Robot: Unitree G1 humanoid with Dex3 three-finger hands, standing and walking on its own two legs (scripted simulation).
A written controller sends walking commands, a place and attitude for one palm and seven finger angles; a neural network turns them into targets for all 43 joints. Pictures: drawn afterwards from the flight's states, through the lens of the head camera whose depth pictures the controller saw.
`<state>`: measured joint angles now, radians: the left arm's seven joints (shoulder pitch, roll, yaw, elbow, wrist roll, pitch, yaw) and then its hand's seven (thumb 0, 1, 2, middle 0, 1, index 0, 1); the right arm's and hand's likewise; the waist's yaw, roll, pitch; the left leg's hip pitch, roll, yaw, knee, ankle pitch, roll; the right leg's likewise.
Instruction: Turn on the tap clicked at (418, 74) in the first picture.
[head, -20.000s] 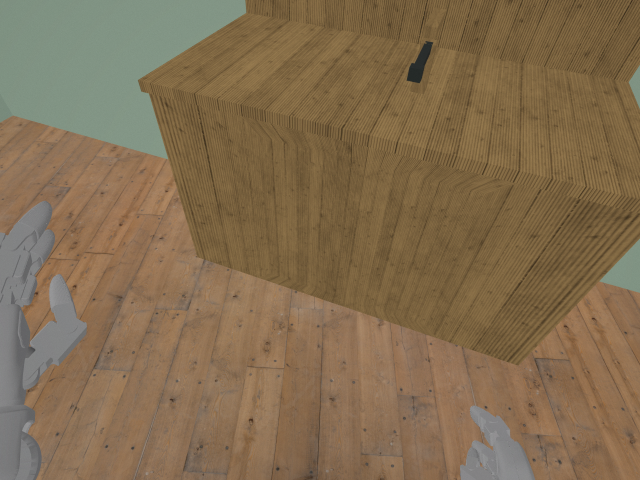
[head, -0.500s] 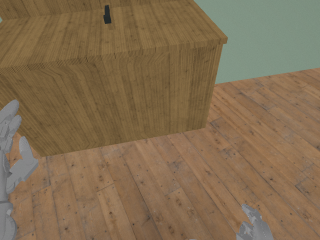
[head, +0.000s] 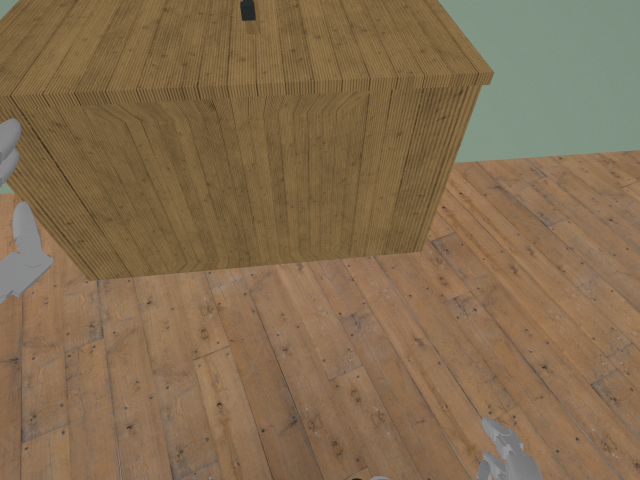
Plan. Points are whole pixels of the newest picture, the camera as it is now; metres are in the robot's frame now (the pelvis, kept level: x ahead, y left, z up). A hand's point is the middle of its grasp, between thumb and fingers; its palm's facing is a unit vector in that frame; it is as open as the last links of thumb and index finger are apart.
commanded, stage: come to a stop and stand still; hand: left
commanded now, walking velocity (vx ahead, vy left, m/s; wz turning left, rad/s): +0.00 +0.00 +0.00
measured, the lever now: (248, 11) +0.93 +0.27 +0.14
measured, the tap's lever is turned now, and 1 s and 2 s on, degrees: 0 0 0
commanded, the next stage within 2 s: turn to face it in 0.80 s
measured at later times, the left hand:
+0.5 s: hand (37, 253) +0.25 +0.29 +0.19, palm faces +0.42 -0.86 -0.29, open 7.4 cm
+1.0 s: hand (45, 269) +0.25 +0.29 +0.17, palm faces +0.38 -0.87 -0.32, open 7.4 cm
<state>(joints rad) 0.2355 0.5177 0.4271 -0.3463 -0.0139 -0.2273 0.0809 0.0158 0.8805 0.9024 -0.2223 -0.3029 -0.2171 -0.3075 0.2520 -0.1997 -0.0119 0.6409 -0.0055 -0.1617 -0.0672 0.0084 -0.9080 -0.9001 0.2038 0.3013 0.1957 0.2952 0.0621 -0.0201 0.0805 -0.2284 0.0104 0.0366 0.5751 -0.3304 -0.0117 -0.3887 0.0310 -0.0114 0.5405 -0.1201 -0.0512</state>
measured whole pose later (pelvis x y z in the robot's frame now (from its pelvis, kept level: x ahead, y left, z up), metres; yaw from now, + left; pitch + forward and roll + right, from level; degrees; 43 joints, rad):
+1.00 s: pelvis +0.02 +0.05 +0.01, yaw -2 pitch -3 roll +0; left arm 0.37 0.33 0.34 -0.38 -0.03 -0.23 0.10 0.02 0.89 0.90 -0.21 -0.30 -0.21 -0.31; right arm 0.26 -0.19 0.02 0.56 -0.01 -0.10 -0.02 0.01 -0.91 -0.90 0.21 0.30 0.20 0.30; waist 0.03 -0.03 0.04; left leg -0.10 -0.02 0.08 0.46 -0.32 0.05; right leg -0.26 0.01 0.04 0.41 -0.10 0.01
